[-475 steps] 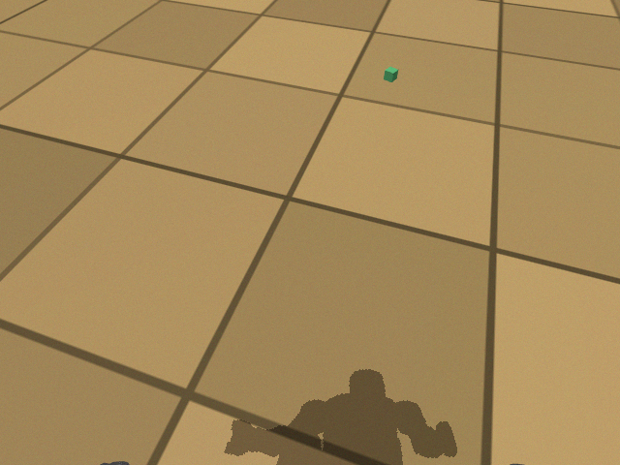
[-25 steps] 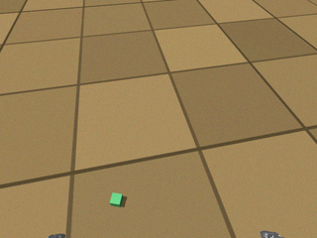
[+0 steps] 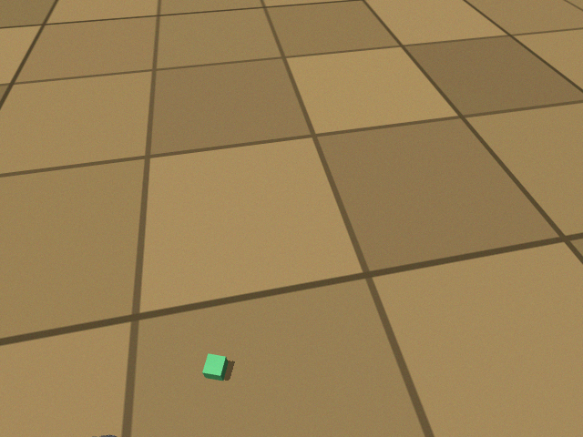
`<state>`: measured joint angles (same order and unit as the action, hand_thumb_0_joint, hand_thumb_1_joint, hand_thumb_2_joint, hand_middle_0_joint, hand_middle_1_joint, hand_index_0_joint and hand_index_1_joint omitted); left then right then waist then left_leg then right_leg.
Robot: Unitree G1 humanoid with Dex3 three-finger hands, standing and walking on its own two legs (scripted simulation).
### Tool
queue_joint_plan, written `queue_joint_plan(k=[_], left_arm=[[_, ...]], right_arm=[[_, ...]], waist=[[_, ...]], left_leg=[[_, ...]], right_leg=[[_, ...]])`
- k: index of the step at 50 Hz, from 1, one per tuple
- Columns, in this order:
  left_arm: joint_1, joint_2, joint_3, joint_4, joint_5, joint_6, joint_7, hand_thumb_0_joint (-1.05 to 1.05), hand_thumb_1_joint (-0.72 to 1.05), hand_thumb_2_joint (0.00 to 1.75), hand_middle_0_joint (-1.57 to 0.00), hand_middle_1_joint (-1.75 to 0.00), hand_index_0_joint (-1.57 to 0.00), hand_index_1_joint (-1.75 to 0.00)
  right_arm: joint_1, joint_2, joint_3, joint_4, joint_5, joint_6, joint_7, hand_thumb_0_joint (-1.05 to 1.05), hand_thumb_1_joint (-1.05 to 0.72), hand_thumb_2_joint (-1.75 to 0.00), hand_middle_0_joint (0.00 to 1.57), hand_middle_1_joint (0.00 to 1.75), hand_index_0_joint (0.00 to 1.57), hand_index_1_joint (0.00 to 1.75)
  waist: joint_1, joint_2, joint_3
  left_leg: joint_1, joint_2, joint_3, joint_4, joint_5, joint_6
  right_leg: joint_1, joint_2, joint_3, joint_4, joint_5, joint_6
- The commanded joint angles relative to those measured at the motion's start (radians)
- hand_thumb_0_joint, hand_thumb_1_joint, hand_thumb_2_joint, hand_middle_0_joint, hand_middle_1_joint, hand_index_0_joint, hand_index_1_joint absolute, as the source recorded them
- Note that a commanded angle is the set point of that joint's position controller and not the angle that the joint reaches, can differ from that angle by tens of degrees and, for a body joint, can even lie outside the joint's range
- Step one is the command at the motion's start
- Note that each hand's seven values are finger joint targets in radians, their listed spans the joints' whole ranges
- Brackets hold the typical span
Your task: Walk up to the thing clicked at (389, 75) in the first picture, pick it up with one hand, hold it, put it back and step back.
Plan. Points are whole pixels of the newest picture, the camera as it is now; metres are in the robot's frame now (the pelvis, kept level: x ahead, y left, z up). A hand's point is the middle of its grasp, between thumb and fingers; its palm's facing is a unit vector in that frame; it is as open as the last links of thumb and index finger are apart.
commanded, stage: stand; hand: left
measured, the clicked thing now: (215, 367) +0.41 +0.26 -0.75
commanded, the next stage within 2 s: none
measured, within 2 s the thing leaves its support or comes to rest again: neither
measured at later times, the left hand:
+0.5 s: hand out of the picture +0.07 +0.26 -0.16, palm faces -0.01 -0.94 -0.34, open 7.4 cm
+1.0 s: hand out of the picture +0.08 +0.26 -0.16, palm faces -0.01 -0.94 -0.35, open 7.4 cm
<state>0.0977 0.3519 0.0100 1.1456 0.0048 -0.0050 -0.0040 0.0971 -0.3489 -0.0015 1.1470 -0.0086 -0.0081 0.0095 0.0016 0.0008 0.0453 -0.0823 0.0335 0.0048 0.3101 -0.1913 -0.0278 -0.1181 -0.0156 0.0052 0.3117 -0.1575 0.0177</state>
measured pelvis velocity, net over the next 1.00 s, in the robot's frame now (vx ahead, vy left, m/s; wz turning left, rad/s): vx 0.01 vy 0.00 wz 0.00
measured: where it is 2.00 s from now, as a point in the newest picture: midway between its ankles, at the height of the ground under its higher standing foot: outside the picture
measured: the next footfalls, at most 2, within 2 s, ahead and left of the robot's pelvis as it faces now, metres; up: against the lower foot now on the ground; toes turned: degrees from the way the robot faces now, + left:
none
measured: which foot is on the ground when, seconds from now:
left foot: down 0.00-1.00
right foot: down 0.00-1.00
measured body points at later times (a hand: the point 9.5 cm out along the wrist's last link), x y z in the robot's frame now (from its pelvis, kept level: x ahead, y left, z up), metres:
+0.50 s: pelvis +0.00 +0.00 +0.00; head +0.01 +0.00 +0.45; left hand +0.07 +0.30 -0.13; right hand +0.07 -0.30 -0.13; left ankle -0.01 +0.14 -0.75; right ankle +0.01 -0.13 -0.75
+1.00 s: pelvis +0.01 +0.00 +0.00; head +0.02 +0.00 +0.45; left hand +0.08 +0.31 -0.13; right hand +0.08 -0.30 -0.13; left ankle -0.01 +0.14 -0.75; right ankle +0.01 -0.13 -0.75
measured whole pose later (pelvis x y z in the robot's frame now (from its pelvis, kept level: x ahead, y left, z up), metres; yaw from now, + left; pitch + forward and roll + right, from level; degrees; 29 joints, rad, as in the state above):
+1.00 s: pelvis +0.01 +0.00 +0.00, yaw +0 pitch -2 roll +0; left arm 0.11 0.35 0.00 1.14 0.01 0.00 0.00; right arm 0.11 -0.35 0.00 1.13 -0.01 -0.01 0.01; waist 0.00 0.00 0.05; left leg -0.08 0.03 0.00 0.31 -0.20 -0.03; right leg -0.12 -0.02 0.01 0.32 -0.17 0.02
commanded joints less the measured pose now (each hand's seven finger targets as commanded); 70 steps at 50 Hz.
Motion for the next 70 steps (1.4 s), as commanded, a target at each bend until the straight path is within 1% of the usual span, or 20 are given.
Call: queue_joint_plan(k=[1,5,6,8,11,14,20,26,31,38,40,45,47,51,58,60,65,66,68,70], left_arm=[[-0.042,0.216,0.038,-0.058,0.002,-0.024,0.010,0.00,0.90,0.90,-0.20,-0.30,-0.20,-0.30],[-0.045,0.218,0.038,-0.060,0.002,-0.024,0.010,0.00,0.90,0.90,-0.20,-0.30,-0.20,-0.30],[-0.035,0.212,0.036,-0.061,0.002,-0.024,0.009,0.00,0.90,0.90,-0.20,-0.30,-0.20,-0.30],[-0.034,0.217,0.036,-0.060,0.003,-0.024,0.009,0.00,0.90,0.90,-0.20,-0.30,-0.20,-0.30],[-0.041,0.221,0.036,-0.063,0.003,-0.024,0.010,0.00,0.90,0.90,-0.20,-0.30,-0.20,-0.30],[-0.029,0.214,0.032,-0.060,0.002,-0.024,0.009,0.00,0.90,0.90,-0.20,-0.30,-0.20,-0.30],[-0.028,0.216,0.031,-0.063,0.003,-0.024,0.009,0.00,0.90,0.90,-0.20,-0.30,-0.20,-0.30],[-0.029,0.221,0.030,-0.070,0.003,-0.025,0.010,0.00,0.90,0.90,-0.20,-0.30,-0.20,-0.30],[-0.027,0.222,0.029,-0.065,0.000,-0.025,0.011,0.00,0.90,0.90,-0.20,-0.30,-0.20,-0.30],[-0.022,0.218,0.030,-0.068,0.002,-0.025,0.011,0.00,0.90,0.90,-0.20,-0.30,-0.20,-0.30],[-0.019,0.220,0.031,-0.068,0.002,-0.025,0.011,0.00,0.90,0.90,-0.20,-0.30,-0.20,-0.30],[-0.019,0.218,0.033,-0.065,0.004,-0.023,0.012,0.00,0.90,0.90,-0.20,-0.30,-0.20,-0.30],[-0.017,0.216,0.031,-0.063,0.003,-0.023,0.012,0.00,0.90,0.90,-0.20,-0.30,-0.20,-0.30],[-0.018,0.209,0.029,-0.069,0.002,-0.024,0.011,0.00,0.90,0.90,-0.20,-0.30,-0.20,-0.30],[-0.027,0.216,0.030,-0.070,0.002,-0.025,0.014,0.00,0.90,0.90,-0.20,-0.30,-0.20,-0.30],[-0.020,0.215,0.029,-0.070,0.003,-0.024,0.013,0.00,0.90,0.90,-0.20,-0.30,-0.20,-0.30],[-0.021,0.216,0.032,-0.071,0.003,-0.025,0.015,0.00,0.90,0.90,-0.20,-0.30,-0.20,-0.30],[-0.013,0.210,0.028,-0.069,0.002,-0.025,0.014,0.00,0.90,0.90,-0.20,-0.30,-0.20,-0.30],[-0.017,0.213,0.031,-0.069,0.004,-0.025,0.016,0.00,0.90,0.90,-0.20,-0.30,-0.20,-0.30],[-0.023,0.223,0.033,-0.070,0.002,-0.024,0.016,0.00,0.90,0.90,-0.20,-0.30,-0.20,-0.30]], right_arm=[[-0.043,-0.214,-0.041,-0.062,0.000,-0.022,-0.015,0.00,-0.90,-0.90,0.20,0.30,0.20,0.30],[-0.031,-0.212,-0.039,-0.058,-0.001,-0.024,-0.016,0.00,-0.90,-0.90,0.20,0.30,0.20,0.30],[-0.044,-0.218,-0.041,-0.063,0.000,-0.024,-0.015,0.00,-0.90,-0.90,0.20,0.30,0.20,0.30],[-0.035,-0.211,-0.040,-0.064,0.000,-0.022,-0.015,0.00,-0.90,-0.90,0.20,0.30,0.20,0.30],[-0.026,-0.212,-0.039,-0.063,-0.002,-0.021,-0.015,0.00,-0.90,-0.90,0.20,0.30,0.20,0.30],[-0.036,-0.218,-0.040,-0.063,-0.001,-0.022,-0.016,0.00,-0.90,-0.90,0.20,0.30,0.20,0.30],[-0.028,-0.219,-0.040,-0.060,-0.001,-0.021,-0.015,0.00,-0.90,-0.90,0.20,0.30,0.20,0.30],[-0.022,-0.215,-0.039,-0.064,-0.002,-0.023,-0.015,0.00,-0.90,-0.90,0.20,0.30,0.20,0.30],[-0.019,-0.212,-0.038,-0.061,-0.001,-0.021,-0.014,0.00,-0.90,-0.90,0.20,0.30,0.20,0.30],[-0.019,-0.215,-0.036,-0.065,-0.002,-0.022,-0.016,0.00,-0.90,-0.90,0.20,0.30,0.20,0.30],[-0.026,-0.215,-0.037,-0.068,-0.001,-0.024,-0.016,0.00,-0.90,-0.90,0.20,0.30,0.20,0.30],[-0.019,-0.216,-0.038,-0.071,-0.001,-0.022,-0.017,0.00,-0.90,-0.90,0.20,0.30,0.20,0.30],[-0.027,-0.217,-0.039,-0.073,0.001,-0.022,-0.017,0.00,-0.90,-0.90,0.20,0.30,0.20,0.30],[-0.029,-0.223,-0.039,-0.075,0.000,-0.023,-0.018,0.00,-0.90,-0.90,0.20,0.30,0.20,0.30],[-0.021,-0.217,-0.038,-0.074,-0.001,-0.021,-0.018,0.00,-0.90,-0.90,0.20,0.30,0.20,0.30],[-0.024,-0.217,-0.037,-0.076,-0.001,-0.021,-0.018,0.00,-0.90,-0.90,0.20,0.30,0.20,0.30],[-0.012,-0.217,-0.038,-0.077,0.000,-0.023,-0.020,0.00,-0.90,-0.90,0.20,0.30,0.20,0.30],[-0.021,-0.218,-0.037,-0.076,0.000,-0.023,-0.019,0.00,-0.90,-0.90,0.20,0.30,0.20,0.30],[-0.020,-0.220,-0.040,-0.079,0.001,-0.020,-0.020,0.00,-0.90,-0.90,0.20,0.30,0.20,0.30],[-0.014,-0.211,-0.039,-0.078,0.001,-0.019,-0.020,0.00,-0.90,-0.90,0.20,0.30,0.20,0.30]], waist=[[-0.003,0.012,-0.065],[-0.003,0.007,-0.068],[0.002,0.011,-0.068],[-0.001,-0.005,-0.070],[-0.007,0.002,-0.071],[0.001,0.012,-0.048],[-0.001,0.011,-0.056],[-0.004,0.003,-0.078],[-0.004,-0.006,-0.054],[-0.002,0.012,-0.068],[0.002,0.010,-0.079],[-0.001,0.001,-0.078],[0.001,-0.004,-0.079],[0.003,0.020,-0.067],[-0.001,0.001,-0.067],[-0.001,0.013,-0.077],[-0.003,0.006,-0.100],[0.002,0.015,-0.085],[0.000,0.003,-0.087],[-0.005,-0.008,-0.070]], left_leg=[[-0.026,0.101,-0.077,-0.060,0.108,0.040],[-0.023,0.100,-0.076,-0.058,0.119,0.038],[-0.016,0.099,-0.079,-0.055,0.126,0.037],[-0.013,0.098,-0.079,-0.058,0.109,0.038],[-0.018,0.099,-0.076,-0.056,0.106,0.037],[-0.025,0.098,-0.079,-0.054,0.098,0.037],[-0.025,0.098,-0.080,-0.056,0.067,0.040],[-0.013,0.102,-0.079,-0.049,0.135,0.039],[-0.023,0.099,-0.078,-0.053,0.103,0.037],[-0.025,0.099,-0.073,-0.052,0.130,0.039],[-0.003,0.103,-0.076,-0.046,0.163,0.038],[-0.016,0.098,-0.072,-0.050,0.142,0.038],[0.010,0.103,-0.078,-0.045,0.175,0.039],[-0.006,0.100,-0.074,-0.044,0.170,0.037],[-0.005,0.101,-0.074,-0.045,0.166,0.038],[-0.001,0.102,-0.071,-0.041,0.172,0.040],[0.014,0.105,-0.068,-0.031,0.244,0.041],[0.014,0.102,-0.068,-0.035,0.225,0.040],[0.016,0.104,-0.067,-0.028,0.225,0.043],[0.010,0.100,-0.069,-0.042,0.194,0.038]], right_leg=[[0.027,-0.116,0.083,-0.046,0.112,-0.032],[0.030,-0.118,0.087,-0.043,0.126,-0.034],[0.022,-0.114,0.079,-0.044,0.124,-0.031],[0.013,-0.111,0.077,-0.046,0.098,-0.031],[0.014,-0.114,0.082,-0.043,0.107,-0.033],[0.004,-0.113,0.081,-0.046,0.090,-0.031],[0.001,-0.113,0.084,-0.053,0.063,-0.031],[0.022,-0.119,0.084,-0.035,0.138,-0.037],[0.007,-0.113,0.080,-0.041,0.094,-0.034],[0.027,-0.120,0.084,-0.037,0.150,-0.035],[0.030,-0.119,0.080,-0.027,0.161,-0.036],[0.040,-0.117,0.074,-0.032,0.148,-0.035],[0.027,-0.115,0.070,-0.027,0.161,-0.034],[0.024,-0.118,0.076,-0.032,0.164,-0.035],[0.025,-0.118,0.075,-0.034,0.159,-0.033],[0.031,-0.121,0.076,-0.035,0.176,-0.033],[0.058,-0.124,0.072,-0.012,0.245,-0.035],[0.041,-0.121,0.069,-0.021,0.227,-0.033],[0.047,-0.122,0.070,-0.020,0.225,-0.034],[0.031,-0.117,0.069,-0.027,0.188,-0.035]])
